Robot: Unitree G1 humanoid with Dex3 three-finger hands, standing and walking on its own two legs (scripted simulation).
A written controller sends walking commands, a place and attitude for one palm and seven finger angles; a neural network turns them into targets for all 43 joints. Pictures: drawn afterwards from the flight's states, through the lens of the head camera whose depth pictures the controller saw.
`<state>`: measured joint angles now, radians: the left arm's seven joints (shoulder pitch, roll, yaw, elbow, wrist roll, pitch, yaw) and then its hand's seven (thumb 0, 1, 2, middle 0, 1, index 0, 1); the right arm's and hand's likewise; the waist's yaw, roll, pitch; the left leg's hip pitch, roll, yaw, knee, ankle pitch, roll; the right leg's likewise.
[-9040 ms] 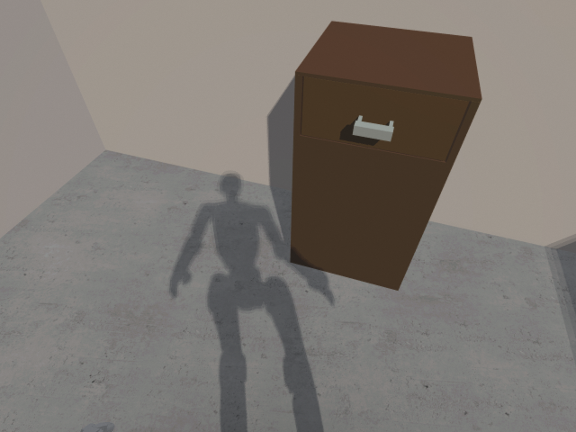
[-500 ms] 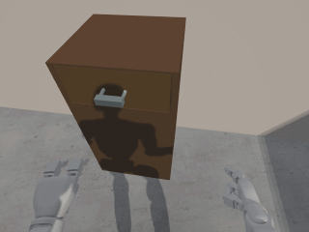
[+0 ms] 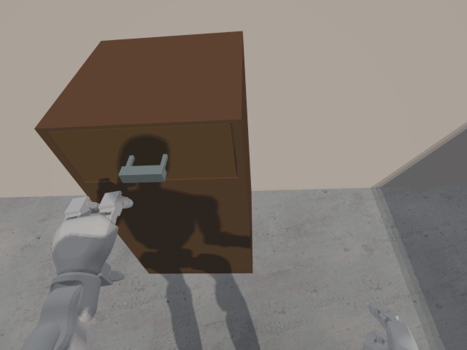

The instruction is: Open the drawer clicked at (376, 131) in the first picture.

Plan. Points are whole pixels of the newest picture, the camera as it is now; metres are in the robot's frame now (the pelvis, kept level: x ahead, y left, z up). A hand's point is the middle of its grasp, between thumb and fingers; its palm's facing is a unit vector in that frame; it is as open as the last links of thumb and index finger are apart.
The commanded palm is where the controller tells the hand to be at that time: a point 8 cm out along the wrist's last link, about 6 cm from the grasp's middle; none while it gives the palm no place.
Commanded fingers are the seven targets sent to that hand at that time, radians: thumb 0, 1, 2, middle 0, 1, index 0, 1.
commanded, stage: raise the hand with hooked fingers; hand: left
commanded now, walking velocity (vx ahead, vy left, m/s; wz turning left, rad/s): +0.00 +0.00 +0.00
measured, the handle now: (145, 166) +0.50 +0.28 -0.01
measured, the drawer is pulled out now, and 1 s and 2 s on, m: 0.00 0.00 0.00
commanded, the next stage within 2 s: move the hooked fingers above the handle in 0.80 s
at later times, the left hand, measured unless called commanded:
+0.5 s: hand (84, 199) +0.31 +0.28 +0.12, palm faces +0.06 -0.07 -1.00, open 13.8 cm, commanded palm +0.28 +0.28 +0.16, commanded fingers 0.00 -0.50 0.30 -0.30 -1.20 -0.30 -1.20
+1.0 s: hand (92, 211) +0.30 +0.27 +0.10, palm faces +0.03 -0.08 -1.00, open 13.9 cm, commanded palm +0.29 +0.27 +0.16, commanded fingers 0.00 -0.50 0.30 -0.30 -1.20 -0.30 -1.20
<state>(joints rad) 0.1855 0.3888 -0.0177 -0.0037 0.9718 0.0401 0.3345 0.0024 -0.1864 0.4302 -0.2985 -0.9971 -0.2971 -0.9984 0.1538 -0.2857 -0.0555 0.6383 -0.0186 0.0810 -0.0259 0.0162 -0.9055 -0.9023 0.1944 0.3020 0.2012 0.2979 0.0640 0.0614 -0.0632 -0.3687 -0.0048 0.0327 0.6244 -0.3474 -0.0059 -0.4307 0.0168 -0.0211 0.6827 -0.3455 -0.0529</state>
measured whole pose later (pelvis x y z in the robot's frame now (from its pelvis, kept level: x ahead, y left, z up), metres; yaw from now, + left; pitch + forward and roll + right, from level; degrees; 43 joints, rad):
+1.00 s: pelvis +0.00 +0.02 +0.02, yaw +1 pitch +2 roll +1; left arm -0.12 0.47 -0.08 0.11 0.92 0.08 0.06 0.00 -0.49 0.30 -0.32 -1.20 -0.32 -1.20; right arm 0.13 -0.25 0.01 0.63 0.02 0.12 -0.02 0.01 -0.90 -0.90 0.20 0.30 0.20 0.30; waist 0.08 0.08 -0.02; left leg -0.22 -0.03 0.02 0.45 -0.25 0.03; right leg -0.26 -0.01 -0.03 0.48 -0.25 -0.02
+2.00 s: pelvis +0.01 +0.02 +0.00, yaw +1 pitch +10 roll +0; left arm -0.48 0.46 -0.07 0.60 1.01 -0.06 0.15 0.00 -0.49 0.30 -0.32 -1.20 -0.32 -1.20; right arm 0.24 -0.25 -0.04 0.64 0.03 0.13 -0.04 0.01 -0.90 -0.90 0.20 0.30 0.20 0.30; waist 0.01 0.05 -0.09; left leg -0.43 -0.02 0.03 0.59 -0.34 0.02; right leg -0.46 0.00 -0.03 0.61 -0.32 -0.02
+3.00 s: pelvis +0.00 +0.02 +0.00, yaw +0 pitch +14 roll +0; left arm -0.70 0.50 -0.02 0.90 1.06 -0.11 0.27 0.00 -0.49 0.30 -0.32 -1.20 -0.32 -1.20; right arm 0.30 -0.27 -0.05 0.68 0.02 0.13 -0.04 0.01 -0.90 -0.90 0.20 0.30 0.20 0.30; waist -0.06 0.03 -0.12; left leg -0.55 -0.01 0.03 0.66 -0.34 0.03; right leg -0.58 0.01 -0.02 0.65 -0.30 -0.02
